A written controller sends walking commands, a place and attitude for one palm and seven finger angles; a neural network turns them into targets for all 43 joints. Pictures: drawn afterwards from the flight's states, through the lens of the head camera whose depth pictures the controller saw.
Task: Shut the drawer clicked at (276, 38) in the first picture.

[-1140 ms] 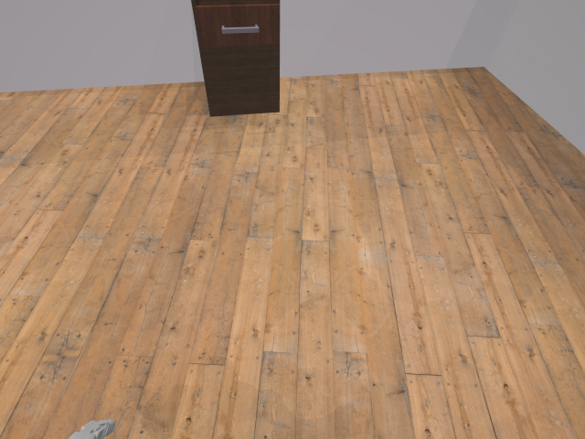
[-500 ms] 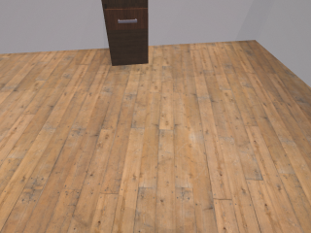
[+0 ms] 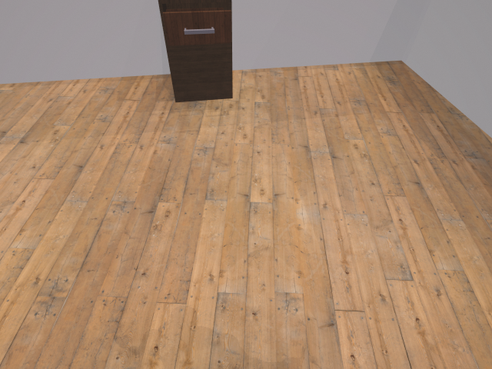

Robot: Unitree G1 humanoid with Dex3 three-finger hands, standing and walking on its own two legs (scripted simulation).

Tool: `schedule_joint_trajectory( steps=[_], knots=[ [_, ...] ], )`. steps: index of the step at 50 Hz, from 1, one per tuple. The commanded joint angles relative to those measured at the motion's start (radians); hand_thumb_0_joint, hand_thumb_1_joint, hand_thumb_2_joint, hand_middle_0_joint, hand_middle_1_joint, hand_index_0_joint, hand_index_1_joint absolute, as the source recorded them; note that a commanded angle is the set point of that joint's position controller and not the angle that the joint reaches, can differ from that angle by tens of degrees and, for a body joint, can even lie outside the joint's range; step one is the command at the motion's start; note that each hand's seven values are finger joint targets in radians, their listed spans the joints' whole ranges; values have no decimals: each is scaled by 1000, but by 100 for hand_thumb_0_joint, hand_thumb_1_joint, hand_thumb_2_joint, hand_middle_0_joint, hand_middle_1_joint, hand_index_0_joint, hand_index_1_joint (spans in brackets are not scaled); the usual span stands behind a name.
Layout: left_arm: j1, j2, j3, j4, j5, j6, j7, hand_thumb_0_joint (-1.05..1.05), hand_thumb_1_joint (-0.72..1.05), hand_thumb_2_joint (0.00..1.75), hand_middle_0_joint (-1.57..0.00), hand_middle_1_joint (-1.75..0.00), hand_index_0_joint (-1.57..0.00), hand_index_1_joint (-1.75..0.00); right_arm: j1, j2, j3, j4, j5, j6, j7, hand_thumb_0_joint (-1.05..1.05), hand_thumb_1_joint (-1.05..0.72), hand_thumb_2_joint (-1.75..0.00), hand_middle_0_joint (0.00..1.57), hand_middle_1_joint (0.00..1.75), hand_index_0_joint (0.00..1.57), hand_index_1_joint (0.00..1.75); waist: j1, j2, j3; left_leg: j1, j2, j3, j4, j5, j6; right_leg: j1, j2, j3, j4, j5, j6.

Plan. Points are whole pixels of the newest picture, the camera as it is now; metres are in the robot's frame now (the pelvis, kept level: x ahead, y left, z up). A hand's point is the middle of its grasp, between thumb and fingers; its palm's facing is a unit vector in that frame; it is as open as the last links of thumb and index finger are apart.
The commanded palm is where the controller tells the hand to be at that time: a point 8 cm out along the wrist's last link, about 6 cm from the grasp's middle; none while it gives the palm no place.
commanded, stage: look at it before walking up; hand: left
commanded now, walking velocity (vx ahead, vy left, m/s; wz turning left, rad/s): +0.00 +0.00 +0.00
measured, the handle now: (199, 30) +1.88 +0.37 -0.20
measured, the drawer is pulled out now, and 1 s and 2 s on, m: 0.15 0.15 0.15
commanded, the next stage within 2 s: get within about a metre, facing it in 0.50 s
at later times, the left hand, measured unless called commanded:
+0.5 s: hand out of the picture +0.08 +0.25 -0.16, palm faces -0.02 -0.94 -0.33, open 7.4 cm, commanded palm none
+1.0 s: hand out of the picture +0.03 +0.21 -0.20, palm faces +0.06 -0.98 -0.16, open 7.4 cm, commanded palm none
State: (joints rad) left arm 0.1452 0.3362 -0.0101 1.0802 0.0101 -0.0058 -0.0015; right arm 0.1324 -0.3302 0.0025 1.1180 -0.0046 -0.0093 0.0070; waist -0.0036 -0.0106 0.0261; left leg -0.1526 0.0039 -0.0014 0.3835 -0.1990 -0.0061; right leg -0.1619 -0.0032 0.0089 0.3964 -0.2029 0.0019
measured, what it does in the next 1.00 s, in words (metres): lifts its right foot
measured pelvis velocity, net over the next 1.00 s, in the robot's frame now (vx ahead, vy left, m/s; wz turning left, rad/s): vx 0.08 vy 0.03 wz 0.06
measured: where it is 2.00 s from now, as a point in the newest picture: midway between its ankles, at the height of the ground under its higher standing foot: (237, 305)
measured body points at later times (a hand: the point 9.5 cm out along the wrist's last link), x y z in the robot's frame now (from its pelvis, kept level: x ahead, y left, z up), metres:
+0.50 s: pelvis +0.01 +0.00 +0.00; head +0.01 +0.00 +0.45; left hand +0.08 +0.30 -0.13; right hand +0.09 -0.29 -0.13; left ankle +0.01 +0.12 -0.74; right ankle +0.01 -0.12 -0.74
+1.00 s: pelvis +0.08 +0.03 -0.01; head +0.08 +0.05 +0.44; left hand +0.03 +0.26 -0.18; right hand +0.06 -0.21 -0.16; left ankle +0.03 +0.12 -0.74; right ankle +0.01 -0.10 -0.70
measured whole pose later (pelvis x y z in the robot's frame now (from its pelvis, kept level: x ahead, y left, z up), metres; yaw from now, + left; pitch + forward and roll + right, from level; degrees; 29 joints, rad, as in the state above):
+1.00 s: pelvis +0.08 +0.03 -0.01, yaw +3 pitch -1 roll +0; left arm 0.37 0.21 0.02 1.12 0.02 0.01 -0.01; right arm 0.38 -0.17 -0.01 1.11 -0.02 -0.05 0.00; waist -0.02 -0.04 -0.01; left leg -0.16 0.00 0.07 0.55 -0.38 0.04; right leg -0.29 -0.04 -0.05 0.91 -0.47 -0.01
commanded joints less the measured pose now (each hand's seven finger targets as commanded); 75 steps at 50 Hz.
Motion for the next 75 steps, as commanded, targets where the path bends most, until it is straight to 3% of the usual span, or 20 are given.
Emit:
schedule_joint_trajectory(
  steps=[1, 31, 33, 37, 40, 42, 44, 45, 46, 47, 49, 53, 61, 64, 65, 66, 67, 69, 72, 75],
  knots=[
    [-40, 206, 42, -60, 1, -21, 14, 0, 90, 90, -20, -30, -20, -30, -51, -209, -36, -66, -3, -24, -18, 0, -90, -90, 20, 30, 20, 30, 5, 10, -50, 11, 114, -100, -66, 98, 35, 3, -116, 98, -73, 77, -32],
    [-38, 210, 41, -53, 1, -21, 14, 0, 90, 90, -20, -30, -20, -30, -65, -215, -33, -67, 0, -25, -20, 0, -90, -90, 20, 30, 20, 30, 7, 19, -56, 40, 117, -100, -76, 167, 33, 31, -118, 89, -73, 152, -29],
    [43, 82, 15, -21, 3, -2, 19, 0, 90, 90, -20, -30, -20, -30, 8, -79, -2, -37, -8, -4, -13, 0, -90, -90, 20, 30, 20, 30, 8, -4, -75, 27, 100, -78, -50, 22, 17, 37, -112, 79, -71, -33, -11],
    [115, 105, 35, -24, 13, 11, 3, 0, 90, 90, -20, -30, -20, -30, 51, -63, -8, -48, -21, 9, -7, 0, -90, -90, 20, 30, 20, 30, 25, -66, 81, -182, 37, -55, 35, -303, 27, -28, -136, 160, -123, -419, -53],
    [195, 135, 61, -28, 11, -5, 7, 0, 90, 90, -20, -30, -20, -30, 66, -30, -18, -83, -20, -1, -4, 0, -90, -90, 20, 30, 20, 30, 40, -158, 84, -291, 24, 30, 269, -239, 22, 37, -280, 303, -210, -479, -143],
    [193, 118, 70, -37, 13, -21, 10, 0, 90, 90, -20, -30, -20, -30, 90, -11, -25, -92, -16, -16, 1, 0, -90, -90, 20, 30, 20, 30, 18, -107, 90, -262, 56, 40, 244, -236, 25, 25, -301, 247, -162, -327, -166],
    [159, 80, 67, -46, 10, -21, 8, 0, 90, 90, -20, -30, -20, -30, 204, 16, -28, -62, -12, -27, 2, 0, -90, -90, 20, 30, 20, 30, -37, -34, 76, -50, 53, 54, 90, -170, 37, -110, -227, 106, -31, -253, -121],
    [151, 27, 60, -57, 5, -18, 2, 0, 90, 90, -20, -30, -20, -30, 299, -15, -38, -30, -16, -33, -5, 0, -90, -90, 20, 30, 20, 30, -68, 89, 79, 72, 113, -87, -11, -196, 71, -234, -118, -6, 142, -237, -69],
    [106, -36, 48, -86, 6, -18, -2, 0, 90, 90, -20, -30, -20, -30, 421, -94, -63, 8, -27, -38, -10, 0, -90, -90, 20, 30, 20, 30, -110, 329, 93, 152, 305, -387, -169, -265, 154, -411, -2, -153, 452, -301, -13],
    [18, -30, 47, -130, 16, -28, 6, 0, 90, 90, -20, -30, -20, -30, 492, -74, -60, 26, -23, -41, -24, 0, -90, -90, 20, 30, 20, 30, -125, 294, 152, 176, 365, -518, -223, -148, 204, -553, -12, -72, 623, -369, -18],
    [-1, -41, 54, -122, 15, -44, -5, 0, 90, 90, -20, -30, -20, -30, 459, -11, -45, 16, -16, -54, -34, 0, -90, -90, 20, 30, 20, 30, -91, 92, 152, 197, 368, -443, -175, 81, 249, -610, -91, -11, 734, -264, -21],
    [56, -94, 54, -95, 12, -31, -20, 0, 90, 90, -20, -30, -20, -30, 403, 40, -42, 14, -9, -79, -45, 0, -90, -90, 20, 30, 20, 30, -31, 113, 92, 152, 261, -209, -180, 221, 206, -515, -120, -49, 663, -131, 12],
    [-63, -129, 67, -143, 6, -33, -27, 0, 90, 90, -20, -30, -20, -30, 420, 53, -58, 54, -19, -77, -45, 0, -90, -90, 20, 30, 20, 30, -33, 146, 134, 43, 240, -100, -179, 237, 171, -295, -83, -129, 296, -5, -4],
    [178, -77, 87, -77, 15, -50, -19, 0, 90, 90, -20, -30, -20, -30, 393, 43, -63, 52, -14, -71, -41, 0, -90, -90, 20, 30, 20, 30, 80, 73, 14, 0, 182, -30, 139, 454, 118, 46, -21, -166, 172, 23, -33],
    [343, 1, 109, -31, 24, -67, -8, 0, 90, 90, -20, -30, -20, -30, 403, 67, -62, 39, -7, -71, -31, 0, -90, -90, 20, 30, 20, 30, 145, -44, -92, -169, 128, 9, 432, 303, 77, 305, -154, -14, 127, -38, -85],
    [471, 123, 137, 1, 23, -71, 10, 0, 90, 90, -20, -30, -20, -30, 446, 136, -49, 1, 4, -78, -25, 0, -90, -90, 20, 30, 20, 30, 150, -293, -240, -411, -20, 53, 803, -291, 39, 477, -473, 474, -33, -84, -187],
    [436, 129, 133, 0, 4, -64, 11, 0, 90, 90, -20, -30, -20, -30, 362, 117, -56, -18, 4, -70, -23, 0, -90, -90, 20, 30, 20, 30, 146, -191, -192, -446, 27, -28, 964, -350, 62, 345, -512, 565, -149, -281, -227],
    [236, 25, 105, -46, 12, -63, 18, 0, 90, 90, -20, -30, -20, -30, 240, 138, -61, -52, -10, -59, -9, 0, -90, -90, 20, 30, 20, 30, 78, -96, 32, -505, 124, -30, 1010, -198, 58, 28, -459, 426, -207, -423, -200],
    [155, -80, 71, -51, 21, -74, 21, 0, 90, 90, -20, -30, -20, -30, 276, 167, -58, -40, -24, -24, -1, 0, -90, -90, 20, 30, 20, 30, -15, -81, 64, -379, 155, 2, 839, -120, 23, -174, -347, 110, -216, -186, -135],
    [147, -78, 78, -48, 24, -75, 19, 0, 90, 90, -20, -30, -20, -30, 245, 177, -61, -66, -23, -10, 11, 0, -90, -90, 20, 30, 20, 30, -37, -111, 80, -304, 159, 58, 612, -80, -4, -242, -298, -12, -236, -133, -130]
  ],
)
